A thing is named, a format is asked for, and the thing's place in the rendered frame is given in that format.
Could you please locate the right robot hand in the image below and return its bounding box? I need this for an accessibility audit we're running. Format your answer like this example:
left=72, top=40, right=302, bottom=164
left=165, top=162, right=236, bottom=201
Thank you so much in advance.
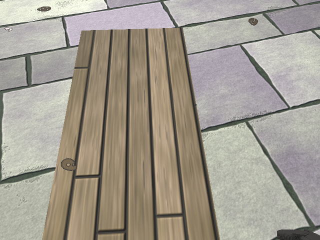
left=277, top=229, right=320, bottom=240

